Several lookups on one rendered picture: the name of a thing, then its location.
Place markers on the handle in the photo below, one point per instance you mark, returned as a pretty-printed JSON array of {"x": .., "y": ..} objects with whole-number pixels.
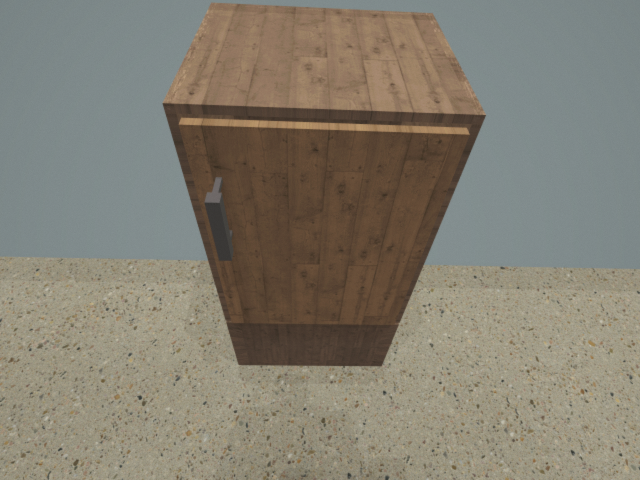
[{"x": 218, "y": 222}]

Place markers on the cupboard door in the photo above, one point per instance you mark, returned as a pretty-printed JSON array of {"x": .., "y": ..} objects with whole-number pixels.
[{"x": 329, "y": 220}]

